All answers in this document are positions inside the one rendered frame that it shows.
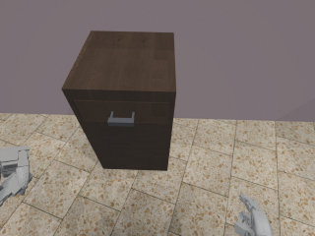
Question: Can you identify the drawer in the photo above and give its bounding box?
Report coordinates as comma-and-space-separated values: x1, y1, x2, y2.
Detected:
74, 99, 169, 123

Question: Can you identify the robot left hand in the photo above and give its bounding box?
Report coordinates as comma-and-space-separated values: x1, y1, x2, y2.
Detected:
0, 146, 33, 206

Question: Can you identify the robot right hand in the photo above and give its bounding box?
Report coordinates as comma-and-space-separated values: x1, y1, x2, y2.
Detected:
234, 194, 274, 236

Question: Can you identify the cabinet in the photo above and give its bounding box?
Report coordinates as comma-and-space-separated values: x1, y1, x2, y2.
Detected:
62, 30, 176, 171

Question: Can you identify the handle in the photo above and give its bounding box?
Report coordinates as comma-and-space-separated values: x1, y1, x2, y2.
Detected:
107, 111, 135, 127

